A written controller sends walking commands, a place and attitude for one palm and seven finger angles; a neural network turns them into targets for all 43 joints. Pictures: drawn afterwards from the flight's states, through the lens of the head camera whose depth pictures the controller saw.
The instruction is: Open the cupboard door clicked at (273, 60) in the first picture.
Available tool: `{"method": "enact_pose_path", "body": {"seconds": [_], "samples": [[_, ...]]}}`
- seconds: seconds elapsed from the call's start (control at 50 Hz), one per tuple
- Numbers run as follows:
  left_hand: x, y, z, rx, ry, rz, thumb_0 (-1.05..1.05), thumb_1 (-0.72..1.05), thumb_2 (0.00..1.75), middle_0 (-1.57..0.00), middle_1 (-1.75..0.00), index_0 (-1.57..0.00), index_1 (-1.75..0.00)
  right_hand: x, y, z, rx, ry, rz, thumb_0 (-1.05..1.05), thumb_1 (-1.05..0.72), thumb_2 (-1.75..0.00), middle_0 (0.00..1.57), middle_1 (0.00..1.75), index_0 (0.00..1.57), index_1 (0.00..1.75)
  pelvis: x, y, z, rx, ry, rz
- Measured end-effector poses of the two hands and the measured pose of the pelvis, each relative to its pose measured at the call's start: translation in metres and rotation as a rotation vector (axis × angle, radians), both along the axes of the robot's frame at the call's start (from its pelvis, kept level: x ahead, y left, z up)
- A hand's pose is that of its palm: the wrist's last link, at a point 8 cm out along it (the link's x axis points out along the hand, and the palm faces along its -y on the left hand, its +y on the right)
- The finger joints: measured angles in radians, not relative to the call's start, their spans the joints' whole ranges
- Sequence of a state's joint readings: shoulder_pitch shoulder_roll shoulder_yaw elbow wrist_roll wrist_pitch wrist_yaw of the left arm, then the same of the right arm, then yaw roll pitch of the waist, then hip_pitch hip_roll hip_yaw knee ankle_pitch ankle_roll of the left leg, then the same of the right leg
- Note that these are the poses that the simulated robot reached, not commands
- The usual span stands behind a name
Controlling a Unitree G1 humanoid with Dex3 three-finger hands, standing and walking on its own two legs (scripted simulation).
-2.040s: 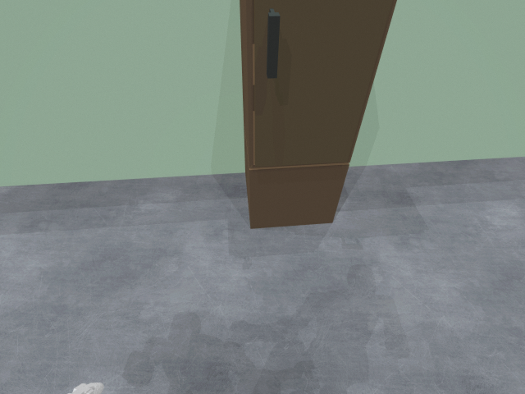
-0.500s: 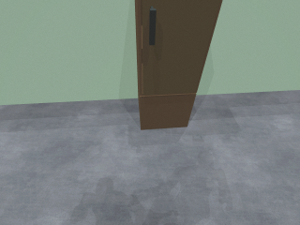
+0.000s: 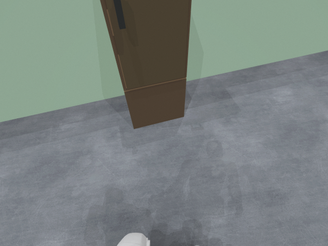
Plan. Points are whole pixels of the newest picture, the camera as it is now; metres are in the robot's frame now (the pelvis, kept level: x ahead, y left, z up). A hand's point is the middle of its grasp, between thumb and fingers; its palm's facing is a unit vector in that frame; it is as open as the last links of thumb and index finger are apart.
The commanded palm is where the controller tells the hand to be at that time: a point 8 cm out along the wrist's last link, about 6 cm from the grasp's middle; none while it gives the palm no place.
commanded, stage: walk to a spot facing it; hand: left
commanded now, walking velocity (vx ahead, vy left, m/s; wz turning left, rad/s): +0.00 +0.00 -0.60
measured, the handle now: (117, 5) +0.94 +0.28 +0.14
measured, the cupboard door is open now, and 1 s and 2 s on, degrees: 0 0 0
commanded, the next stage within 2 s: turn to face it in 1.68 s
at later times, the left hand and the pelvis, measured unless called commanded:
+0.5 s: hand out of the picture +0.10 +0.26 -0.15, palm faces -0.22 -0.95 -0.23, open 7.4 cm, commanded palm none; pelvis -0.03 +0.06 +0.02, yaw -18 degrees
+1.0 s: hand (132, 235) +0.16 +0.11 -0.14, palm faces -0.57 -0.79 -0.21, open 7.4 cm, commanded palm none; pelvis +0.01 -0.01 +0.02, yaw -36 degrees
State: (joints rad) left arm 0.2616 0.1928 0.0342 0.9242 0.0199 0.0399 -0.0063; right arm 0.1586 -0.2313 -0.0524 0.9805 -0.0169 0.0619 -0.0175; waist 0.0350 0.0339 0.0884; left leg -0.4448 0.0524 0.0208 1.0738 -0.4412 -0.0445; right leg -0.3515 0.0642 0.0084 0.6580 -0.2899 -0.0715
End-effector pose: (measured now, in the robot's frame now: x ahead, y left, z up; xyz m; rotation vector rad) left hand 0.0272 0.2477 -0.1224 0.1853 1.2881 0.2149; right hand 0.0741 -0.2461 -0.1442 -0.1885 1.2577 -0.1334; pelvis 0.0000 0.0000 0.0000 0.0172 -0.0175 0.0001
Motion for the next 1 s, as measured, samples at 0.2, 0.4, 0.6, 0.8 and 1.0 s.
{"method": "enact_pose_path", "body": {"seconds": [0.2,0.4,0.6,0.8,1.0], "samples": [[0.01,0.004,0.01,-0.022,0.011,-0.092,0.0,0.91,0.89,-0.2,-0.3,-0.2,-0.3,-0.02,-0.005,0.029,-0.041,-0.059,-0.101,0.01,-0.91,-0.9,0.2,0.29,0.2,0.3,-0.011,0.009,0.016,0.012,0.042,-0.111],[0.05,0.052,-0.004,-0.027,-0.025,-0.216,0.0,0.91,0.89,-0.2,-0.3,-0.2,-0.3,-0.059,0.023,0.048,-0.12,-0.136,-0.209,0.0,-0.91,-0.9,0.2,0.29,0.2,0.3,-0.027,0.048,0.011,-0.014,0.052,-0.233],[0.1,0.043,0.004,-0.043,-0.038,-0.391,0.0,0.91,0.9,-0.19,-0.3,-0.19,-0.3,-0.137,0.05,0.049,-0.105,-0.05,-0.378,0.0,-0.91,-0.9,0.2,0.29,0.2,0.3,-0.029,0.058,0.019,-0.045,0.024,-0.382],[0.165,-0.06,0.004,-0.07,-0.134,-0.655,0.01,0.91,0.9,-0.2,-0.3,-0.19,-0.3,-0.241,0.051,0.01,-0.02,0.106,-0.61,0.0,-0.91,-0.9,0.2,0.29,0.2,0.3,-0.031,0.023,-0.001,-0.029,0.039,-0.534],[0.16,-0.09,0.008,-0.068,-0.053,-0.699,0.0,0.91,0.89,-0.2,-0.3,-0.2,-0.3,-0.2,0.004,0.031,-0.041,0.028,-0.678,0.01,-0.91,-0.9,0.2,0.29,0.2,0.3,0.006,-0.01,0.016,-0.019,0.037,-0.632]]}}
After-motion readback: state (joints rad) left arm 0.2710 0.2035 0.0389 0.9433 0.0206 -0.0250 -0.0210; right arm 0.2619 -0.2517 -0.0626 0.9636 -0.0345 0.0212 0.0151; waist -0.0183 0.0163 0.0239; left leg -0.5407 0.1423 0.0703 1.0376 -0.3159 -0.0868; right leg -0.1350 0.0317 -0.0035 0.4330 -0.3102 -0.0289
